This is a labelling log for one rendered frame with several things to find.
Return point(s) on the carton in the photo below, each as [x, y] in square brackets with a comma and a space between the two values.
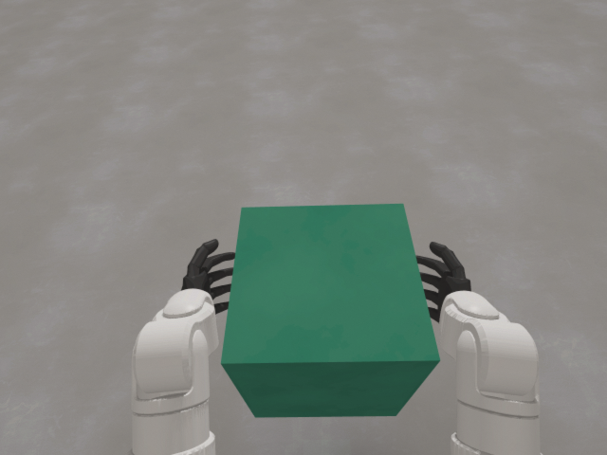
[327, 314]

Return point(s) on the robot left forearm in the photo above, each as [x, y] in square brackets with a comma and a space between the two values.
[170, 378]

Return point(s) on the robot left hand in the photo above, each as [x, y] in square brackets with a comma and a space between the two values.
[198, 277]

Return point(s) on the robot right hand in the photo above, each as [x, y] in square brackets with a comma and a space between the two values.
[452, 279]

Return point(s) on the robot right forearm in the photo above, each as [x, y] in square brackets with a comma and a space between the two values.
[497, 378]

